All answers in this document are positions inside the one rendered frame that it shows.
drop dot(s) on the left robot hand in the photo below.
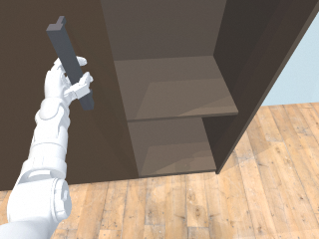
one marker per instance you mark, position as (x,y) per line
(58,86)

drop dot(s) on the robot left forearm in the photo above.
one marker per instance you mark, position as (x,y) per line
(49,145)

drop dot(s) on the handle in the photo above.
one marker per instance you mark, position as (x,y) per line
(61,42)

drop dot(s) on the left robot upper arm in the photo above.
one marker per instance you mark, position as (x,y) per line
(36,208)

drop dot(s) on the wardrobe door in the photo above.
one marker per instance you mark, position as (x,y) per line
(99,147)

